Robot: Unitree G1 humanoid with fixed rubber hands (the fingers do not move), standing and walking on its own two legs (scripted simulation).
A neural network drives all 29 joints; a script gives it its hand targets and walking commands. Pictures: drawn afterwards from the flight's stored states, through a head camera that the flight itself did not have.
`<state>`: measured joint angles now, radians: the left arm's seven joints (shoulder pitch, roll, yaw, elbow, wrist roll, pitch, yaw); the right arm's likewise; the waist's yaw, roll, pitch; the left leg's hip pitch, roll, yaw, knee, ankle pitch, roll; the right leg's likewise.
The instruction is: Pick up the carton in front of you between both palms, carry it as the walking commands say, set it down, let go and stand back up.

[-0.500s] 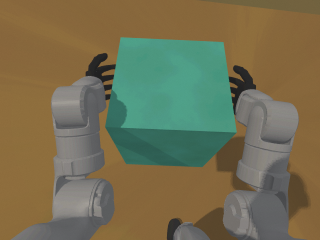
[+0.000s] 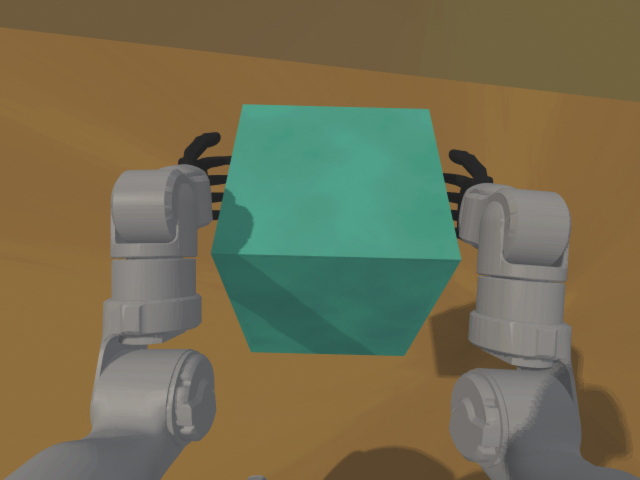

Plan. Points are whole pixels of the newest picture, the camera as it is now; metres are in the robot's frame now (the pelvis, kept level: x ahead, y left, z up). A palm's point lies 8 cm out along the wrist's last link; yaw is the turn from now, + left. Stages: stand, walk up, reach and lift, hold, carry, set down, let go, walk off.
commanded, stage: carry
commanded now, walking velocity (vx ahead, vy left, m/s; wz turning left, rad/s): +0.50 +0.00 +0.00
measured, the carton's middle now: (331, 242) +0.39 +0.00 +0.10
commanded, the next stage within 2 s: none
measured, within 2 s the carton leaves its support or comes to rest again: neither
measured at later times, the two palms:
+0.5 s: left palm (240, 66) +0.66 +0.15 +0.19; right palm (436, 75) +0.67 -0.15 +0.18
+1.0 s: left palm out of the picture +0.95 +0.17 +0.20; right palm out of the picture +0.93 -0.13 +0.20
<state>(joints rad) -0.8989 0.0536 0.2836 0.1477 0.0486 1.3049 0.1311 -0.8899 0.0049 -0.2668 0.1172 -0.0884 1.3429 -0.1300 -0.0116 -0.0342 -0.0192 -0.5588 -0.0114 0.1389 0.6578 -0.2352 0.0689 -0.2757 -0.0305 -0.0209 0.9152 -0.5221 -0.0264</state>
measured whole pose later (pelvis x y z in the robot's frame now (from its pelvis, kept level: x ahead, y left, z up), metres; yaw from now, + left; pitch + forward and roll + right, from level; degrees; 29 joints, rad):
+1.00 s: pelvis +0.55 +0.03 +0.06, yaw +0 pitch +5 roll -1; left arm -0.88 0.05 0.27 0.16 0.06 1.33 0.13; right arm -0.82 0.00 -0.24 0.11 -0.05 1.34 -0.15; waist -0.05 -0.02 0.01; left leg -0.41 0.00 0.12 0.56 -0.31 0.06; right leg -0.65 -0.02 -0.02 1.25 -0.42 -0.03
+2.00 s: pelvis +0.95 +0.02 +0.08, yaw -1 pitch +3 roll +0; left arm -0.87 0.02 0.29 0.30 0.10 1.29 0.12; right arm -0.85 0.00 -0.28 0.25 -0.09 1.34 -0.14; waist 0.00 0.00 -0.08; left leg -0.40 -0.01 0.10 0.62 -0.35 0.03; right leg -0.26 -0.02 -0.03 0.60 -0.46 -0.01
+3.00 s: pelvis +0.89 +0.01 +0.08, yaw -1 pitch +0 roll +0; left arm -0.71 0.02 0.20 0.31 0.07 1.22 0.11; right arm -0.70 0.00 -0.19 0.28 -0.06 1.25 -0.12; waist 0.00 0.00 -0.09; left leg -0.37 0.01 0.09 0.52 -0.23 0.02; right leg -0.25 0.01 -0.04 0.54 -0.36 -0.03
